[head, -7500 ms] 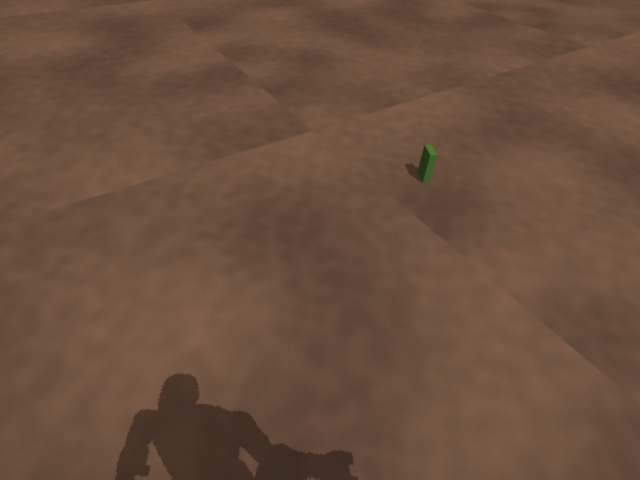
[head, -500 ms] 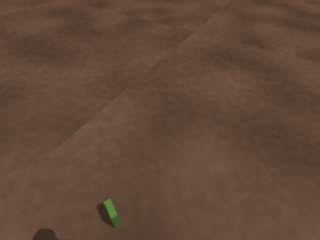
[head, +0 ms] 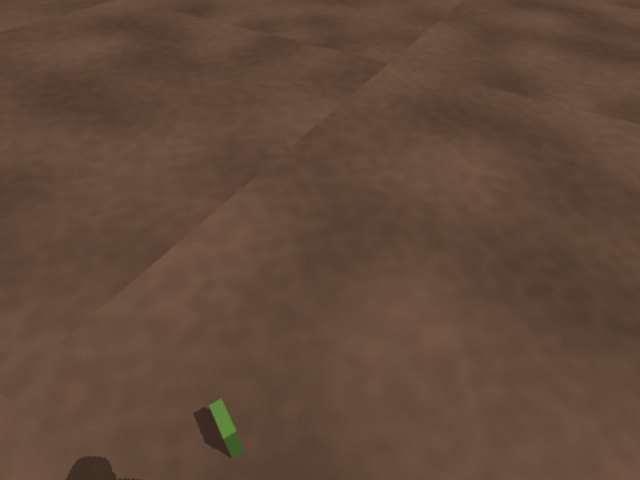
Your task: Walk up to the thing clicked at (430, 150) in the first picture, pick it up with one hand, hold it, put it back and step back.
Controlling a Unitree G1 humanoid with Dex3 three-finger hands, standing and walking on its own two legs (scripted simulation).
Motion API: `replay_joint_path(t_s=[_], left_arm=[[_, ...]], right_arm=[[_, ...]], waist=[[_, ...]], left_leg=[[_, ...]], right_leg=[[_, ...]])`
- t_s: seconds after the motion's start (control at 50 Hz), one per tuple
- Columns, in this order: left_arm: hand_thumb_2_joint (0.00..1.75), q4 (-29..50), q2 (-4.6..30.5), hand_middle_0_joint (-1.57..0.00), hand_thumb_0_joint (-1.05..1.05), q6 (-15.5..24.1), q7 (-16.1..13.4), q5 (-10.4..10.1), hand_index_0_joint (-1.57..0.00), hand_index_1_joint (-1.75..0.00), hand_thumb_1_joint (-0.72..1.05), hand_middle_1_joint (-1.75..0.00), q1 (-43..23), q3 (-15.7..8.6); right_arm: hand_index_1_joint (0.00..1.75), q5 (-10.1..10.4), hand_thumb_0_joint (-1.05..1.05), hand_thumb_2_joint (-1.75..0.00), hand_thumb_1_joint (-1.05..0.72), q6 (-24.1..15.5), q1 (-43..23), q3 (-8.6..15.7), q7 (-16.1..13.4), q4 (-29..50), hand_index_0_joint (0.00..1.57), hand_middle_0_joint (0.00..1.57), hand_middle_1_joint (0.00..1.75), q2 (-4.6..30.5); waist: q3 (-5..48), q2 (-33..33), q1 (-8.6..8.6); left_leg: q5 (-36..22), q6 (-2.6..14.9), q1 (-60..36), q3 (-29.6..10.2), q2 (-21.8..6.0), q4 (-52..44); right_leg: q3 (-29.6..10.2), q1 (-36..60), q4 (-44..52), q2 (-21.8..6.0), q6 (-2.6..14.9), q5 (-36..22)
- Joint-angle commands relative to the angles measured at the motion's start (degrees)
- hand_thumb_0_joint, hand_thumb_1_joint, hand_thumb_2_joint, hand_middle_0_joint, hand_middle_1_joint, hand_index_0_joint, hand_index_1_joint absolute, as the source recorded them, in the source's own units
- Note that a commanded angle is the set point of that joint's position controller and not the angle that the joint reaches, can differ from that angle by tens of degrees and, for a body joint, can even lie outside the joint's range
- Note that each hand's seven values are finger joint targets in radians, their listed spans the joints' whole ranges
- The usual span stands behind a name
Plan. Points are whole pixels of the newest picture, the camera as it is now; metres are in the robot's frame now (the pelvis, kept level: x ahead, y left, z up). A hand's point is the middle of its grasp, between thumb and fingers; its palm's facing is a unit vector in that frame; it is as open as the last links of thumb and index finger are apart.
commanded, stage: stand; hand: left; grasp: from the side
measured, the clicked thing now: (227, 429) +0.43 +0.25 -0.70
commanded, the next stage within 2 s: go down in 0.54 s
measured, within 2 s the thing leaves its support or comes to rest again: neither
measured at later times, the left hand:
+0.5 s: hand out of the picture +0.08 +0.25 -0.16, palm faces -0.03 -0.94 -0.34, open 7.3 cm
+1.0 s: hand out of the picture +0.16 +0.27 -0.17, palm faces +0.04 -0.94 -0.34, open 13.7 cm
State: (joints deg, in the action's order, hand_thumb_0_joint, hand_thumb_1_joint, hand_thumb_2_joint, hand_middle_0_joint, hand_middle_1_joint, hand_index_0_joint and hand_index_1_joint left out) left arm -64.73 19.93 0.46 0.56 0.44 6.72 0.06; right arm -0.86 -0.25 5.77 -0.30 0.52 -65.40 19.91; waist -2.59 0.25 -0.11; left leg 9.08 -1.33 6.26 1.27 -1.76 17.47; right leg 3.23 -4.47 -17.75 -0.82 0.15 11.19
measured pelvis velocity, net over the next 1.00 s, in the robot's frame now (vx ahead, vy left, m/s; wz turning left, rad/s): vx -0.01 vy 0.00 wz -0.01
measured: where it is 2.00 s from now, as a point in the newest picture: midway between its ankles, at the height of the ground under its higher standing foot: outside the picture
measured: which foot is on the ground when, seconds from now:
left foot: down 0.00-1.00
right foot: down 0.00-1.00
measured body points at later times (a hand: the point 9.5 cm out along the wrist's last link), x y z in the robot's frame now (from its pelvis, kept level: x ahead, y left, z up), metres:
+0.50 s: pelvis +0.00 +0.00 +0.00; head +0.01 +0.00 +0.45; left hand +0.08 +0.30 -0.13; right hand +0.08 -0.30 -0.14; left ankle +0.01 +0.13 -0.75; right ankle -0.02 -0.11 -0.75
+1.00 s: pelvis -0.01 +0.00 -0.03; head +0.05 +0.01 +0.42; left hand +0.16 +0.31 -0.14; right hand +0.08 -0.26 -0.15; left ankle +0.01 +0.13 -0.75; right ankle -0.02 -0.11 -0.75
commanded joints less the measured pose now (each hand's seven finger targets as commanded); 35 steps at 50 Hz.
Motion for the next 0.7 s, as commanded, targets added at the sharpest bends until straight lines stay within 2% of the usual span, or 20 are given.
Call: replay_joint_path(t_s=[0.0,0.14,0.34,0.42,0.48,0.6,0.62,0.64,0.66,0.68], left_arm=[[0.90,3.46,12.76,-0.20,0.00,1.21,-1.07,0.07,-0.20,-0.30,0.90,-0.30,-2.66,-2.42],[0.90,3.35,12.55,-0.20,0.00,1.34,-1.06,0.04,-0.20,-0.30,0.90,-0.30,-2.43,-2.33],[0.90,3.62,12.57,-0.20,0.00,1.31,-1.11,0.11,-0.20,-0.30,0.90,-0.30,-1.99,-2.31],[0.90,3.63,12.65,-0.20,0.00,1.29,-1.14,0.12,-0.20,-0.30,0.90,-0.30,-2.52,-2.32],[0.90,3.61,12.45,-0.20,0.00,1.28,-1.04,0.01,-0.20,-0.30,0.90,-0.30,-2.06,-2.25],[0.90,3.75,12.80,-0.20,0.00,1.40,-1.19,0.16,-0.20,-0.30,0.90,-0.30,-1.89,-2.41],[0.82,3.67,12.76,-0.12,0.00,1.38,-1.20,0.13,-0.12,-0.22,0.82,-0.22,-1.89,-2.33],[0.74,23.77,3.27,-0.08,0.00,6.46,-1.91,-2.70,-0.08,-0.14,0.74,-0.14,-21.99,-3.01],[0.66,20.03,6.34,-0.07,0.00,5.75,-2.33,-2.53,-0.07,-0.06,0.66,-0.06,-27.14,-3.86],[0.58,7.99,10.70,-0.07,0.00,3.15,-2.61,-1.30,-0.06,-0.03,0.58,-0.03,-16.36,-7.30]], right_arm=[[0.30,0.24,0.00,-0.90,-0.90,-1.31,-2.75,2.00,-1.03,3.39,0.20,0.20,0.30,12.19],[0.30,0.27,0.00,-0.90,-0.90,-1.31,-2.19,2.03,-0.95,3.40,0.20,0.20,0.30,12.20],[0.30,0.22,0.00,-0.90,-0.90,-1.39,-2.46,2.18,-0.97,3.53,0.20,0.20,0.30,12.46],[0.30,0.23,0.00,-0.90,-0.90,-1.29,-1.96,2.13,-1.01,3.52,0.20,0.20,0.30,12.18],[0.30,0.23,0.00,-0.90,-0.90,-1.29,-2.40,2.13,-0.98,3.45,0.20,0.20,0.30,12.56],[0.30,0.18,0.00,-0.90,-0.90,-1.36,-2.30,2.15,-1.07,3.77,0.20,0.20,0.30,12.45],[0.30,0.26,0.00,-0.88,-0.82,-1.35,-2.03,2.09,-1.01,3.75,0.21,0.21,0.30,12.25],[0.30,4.05,0.00,-0.92,-0.90,-3.96,-0.28,0.32,-2.24,19.58,0.20,0.20,0.30,2.92],[0.30,4.33,0.00,-0.92,-0.98,-3.72,2.90,0.53,-2.78,16.22,0.20,0.20,0.30,4.32],[0.30,4.00,0.00,-0.93,-1.02,-2.95,4.53,1.20,-3.10,15.52,0.20,0.20,0.30,5.89]], waist=[[3.57,-0.30,0.06],[3.05,-0.52,-0.07],[4.52,-0.38,0.29],[4.50,-0.55,-0.12],[3.84,-0.15,0.18],[4.92,-0.42,0.21],[4.52,-0.07,0.05],[-0.82,2.04,-7.13],[2.02,-0.42,-4.71],[0.95,-2.66,-3.76]], left_leg=[[-7.77,1.78,-1.12,-5.37,-6.33,-2.09],[-6.97,1.82,-0.67,-5.51,-6.25,-2.36],[-10.57,1.72,-2.40,-5.42,-6.61,-1.75],[-9.05,1.76,-1.93,-5.09,-6.39,-1.63],[-7.85,1.76,-1.72,-5.11,-6.30,-1.82],[-10.82,2.02,-2.84,-4.93,-6.61,-1.28],[-11.12,1.95,-2.58,-5.04,-6.61,-1.51],[-2.28,2.15,5.13,2.12,2.14,2.68],[-1.43,2.35,4.78,1.58,2.14,3.25],[0.58,2.58,6.59,1.81,2.56,4.46]], right_leg=[[-6.27,-1.07,3.42,-7.44,0.67,-7.96],[-6.25,-1.25,3.85,-7.45,0.61,-6.44],[-5.89,-0.77,2.78,-7.40,0.73,-9.68],[-6.46,-0.33,3.23,-7.73,0.94,-9.36],[-6.57,-0.87,3.61,-7.57,0.87,-8.38],[-6.50,-0.27,3.15,-7.70,0.87,-12.05],[-6.13,-0.14,2.95,-7.56,0.80,-12.03],[-2.76,-13.39,-1.09,-0.01,0.11,-8.08],[-1.96,-10.42,-1.42,-0.22,-0.04,-6.18],[-1.48,-11.48,-1.62,0.01,0.03,-3.27]])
